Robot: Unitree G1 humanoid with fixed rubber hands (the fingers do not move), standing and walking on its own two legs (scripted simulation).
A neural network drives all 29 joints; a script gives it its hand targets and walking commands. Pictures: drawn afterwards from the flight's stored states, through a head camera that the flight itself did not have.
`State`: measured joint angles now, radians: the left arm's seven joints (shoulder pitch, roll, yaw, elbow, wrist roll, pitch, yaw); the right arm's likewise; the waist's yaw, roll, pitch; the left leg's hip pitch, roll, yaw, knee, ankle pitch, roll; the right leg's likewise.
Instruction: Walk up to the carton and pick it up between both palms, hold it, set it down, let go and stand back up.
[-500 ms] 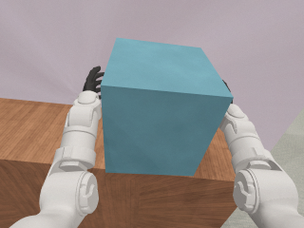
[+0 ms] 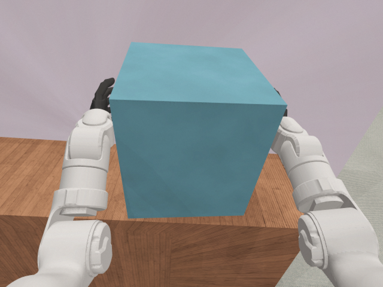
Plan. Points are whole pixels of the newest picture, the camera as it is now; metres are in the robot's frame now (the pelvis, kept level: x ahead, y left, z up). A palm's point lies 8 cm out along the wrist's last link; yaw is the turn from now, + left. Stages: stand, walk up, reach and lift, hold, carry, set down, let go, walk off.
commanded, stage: reach and lift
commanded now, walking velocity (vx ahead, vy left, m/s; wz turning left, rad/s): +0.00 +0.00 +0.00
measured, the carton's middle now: (187, 129) +0.43 +0.01 +0.19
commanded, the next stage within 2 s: hold in 1.46 s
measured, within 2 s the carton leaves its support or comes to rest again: neither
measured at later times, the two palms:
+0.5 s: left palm (96, 95) +0.38 +0.18 +0.29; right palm (285, 108) +0.38 -0.17 +0.28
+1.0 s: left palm (103, 86) +0.39 +0.17 +0.30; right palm (294, 93) +0.38 -0.18 +0.31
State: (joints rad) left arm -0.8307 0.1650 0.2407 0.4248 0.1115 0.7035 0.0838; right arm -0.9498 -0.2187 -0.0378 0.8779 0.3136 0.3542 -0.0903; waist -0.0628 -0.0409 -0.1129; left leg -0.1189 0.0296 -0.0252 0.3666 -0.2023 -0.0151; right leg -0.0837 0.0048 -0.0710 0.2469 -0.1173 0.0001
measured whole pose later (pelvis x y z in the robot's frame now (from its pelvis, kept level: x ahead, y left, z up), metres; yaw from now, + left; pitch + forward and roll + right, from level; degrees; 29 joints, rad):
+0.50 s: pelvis -0.01 -0.01 +0.00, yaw -1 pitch -1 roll -1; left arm -0.99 0.21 0.31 0.60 0.09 0.75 0.03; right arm -1.08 -0.24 -0.02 0.91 0.32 0.52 -0.15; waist -0.03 0.00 -0.18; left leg -0.16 0.03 -0.02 0.35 -0.17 -0.02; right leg -0.15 0.01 -0.04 0.27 -0.10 -0.01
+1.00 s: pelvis +0.00 -0.01 +0.00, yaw -1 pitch +0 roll -1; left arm -1.01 0.24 0.24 0.54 0.08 0.85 0.03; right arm -1.15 -0.31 0.05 0.88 0.42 0.63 -0.17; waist -0.06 0.00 -0.21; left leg -0.18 0.04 -0.03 0.38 -0.20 -0.02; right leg -0.15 0.02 -0.04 0.26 -0.12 -0.01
